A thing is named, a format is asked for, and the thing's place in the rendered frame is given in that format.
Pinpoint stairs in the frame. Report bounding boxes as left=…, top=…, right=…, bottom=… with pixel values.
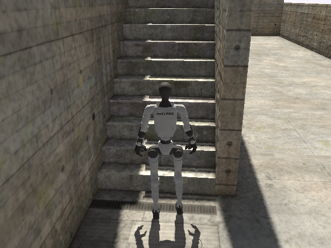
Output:
left=97, top=0, right=216, bottom=195

